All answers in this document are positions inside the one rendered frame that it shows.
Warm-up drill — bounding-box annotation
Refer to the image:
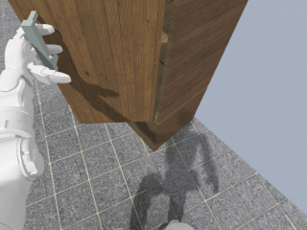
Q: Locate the handle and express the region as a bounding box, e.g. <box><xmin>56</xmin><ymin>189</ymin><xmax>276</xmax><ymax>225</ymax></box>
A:
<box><xmin>20</xmin><ymin>11</ymin><xmax>59</xmax><ymax>72</ymax></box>

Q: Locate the right robot shin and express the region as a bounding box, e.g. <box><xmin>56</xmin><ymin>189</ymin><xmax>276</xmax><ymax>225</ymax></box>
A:
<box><xmin>167</xmin><ymin>219</ymin><xmax>179</xmax><ymax>227</ymax></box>

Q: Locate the cupboard door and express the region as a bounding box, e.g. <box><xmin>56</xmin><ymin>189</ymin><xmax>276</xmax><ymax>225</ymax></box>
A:
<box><xmin>8</xmin><ymin>0</ymin><xmax>166</xmax><ymax>125</ymax></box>

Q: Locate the robot left upper arm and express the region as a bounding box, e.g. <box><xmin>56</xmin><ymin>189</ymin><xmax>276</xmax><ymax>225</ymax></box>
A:
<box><xmin>0</xmin><ymin>137</ymin><xmax>44</xmax><ymax>230</ymax></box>

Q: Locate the left robot forearm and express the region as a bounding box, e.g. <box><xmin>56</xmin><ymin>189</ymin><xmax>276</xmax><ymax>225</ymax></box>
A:
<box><xmin>0</xmin><ymin>68</ymin><xmax>35</xmax><ymax>142</ymax></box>

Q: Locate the robot left hand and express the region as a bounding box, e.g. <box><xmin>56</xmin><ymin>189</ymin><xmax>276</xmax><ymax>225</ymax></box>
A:
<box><xmin>4</xmin><ymin>23</ymin><xmax>72</xmax><ymax>84</ymax></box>

